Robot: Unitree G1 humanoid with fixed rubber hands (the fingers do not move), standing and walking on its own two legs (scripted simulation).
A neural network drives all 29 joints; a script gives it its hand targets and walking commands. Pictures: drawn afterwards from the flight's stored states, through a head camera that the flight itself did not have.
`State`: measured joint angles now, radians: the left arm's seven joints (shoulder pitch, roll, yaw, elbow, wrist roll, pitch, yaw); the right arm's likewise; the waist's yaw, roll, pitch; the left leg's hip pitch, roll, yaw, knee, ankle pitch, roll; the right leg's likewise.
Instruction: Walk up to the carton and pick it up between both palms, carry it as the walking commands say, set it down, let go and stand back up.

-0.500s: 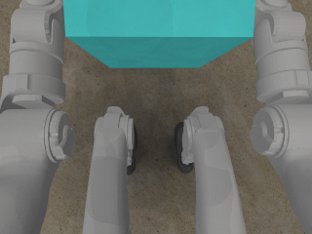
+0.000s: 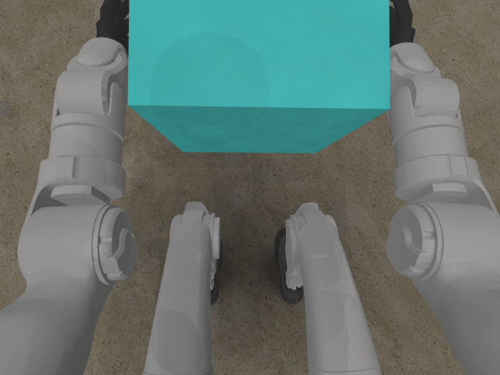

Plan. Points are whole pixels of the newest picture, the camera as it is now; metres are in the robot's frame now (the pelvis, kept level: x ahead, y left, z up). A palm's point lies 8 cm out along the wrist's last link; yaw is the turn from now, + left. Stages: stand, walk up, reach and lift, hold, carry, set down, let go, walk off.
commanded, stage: reach and lift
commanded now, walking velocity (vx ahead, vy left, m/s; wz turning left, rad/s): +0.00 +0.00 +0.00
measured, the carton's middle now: (253, 75) +0.53 +0.01 -0.10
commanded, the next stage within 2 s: none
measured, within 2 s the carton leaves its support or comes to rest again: neither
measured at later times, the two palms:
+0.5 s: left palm (76, 23) +0.50 +0.19 +0.06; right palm (446, 25) +0.51 -0.16 +0.06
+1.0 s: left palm out of the picture +0.47 +0.19 +0.13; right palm out of the picture +0.48 -0.16 +0.14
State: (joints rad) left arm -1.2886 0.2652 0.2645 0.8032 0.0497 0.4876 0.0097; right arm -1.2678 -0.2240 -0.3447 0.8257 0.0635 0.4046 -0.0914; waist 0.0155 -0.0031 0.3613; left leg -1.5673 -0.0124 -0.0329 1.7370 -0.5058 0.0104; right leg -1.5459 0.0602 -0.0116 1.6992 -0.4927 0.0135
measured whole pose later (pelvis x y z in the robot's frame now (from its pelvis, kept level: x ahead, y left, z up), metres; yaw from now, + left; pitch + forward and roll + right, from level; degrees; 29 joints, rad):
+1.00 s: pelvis +0.10 +0.00 +0.15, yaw +2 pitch +19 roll -2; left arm -0.64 0.00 0.39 0.69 0.19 0.42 -0.06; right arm -0.61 0.01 -0.45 0.71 -0.08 0.35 0.02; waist 0.02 0.00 -0.12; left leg -1.02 -0.01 -0.06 1.16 -0.48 0.01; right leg -0.98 0.05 -0.01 1.11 -0.46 -0.01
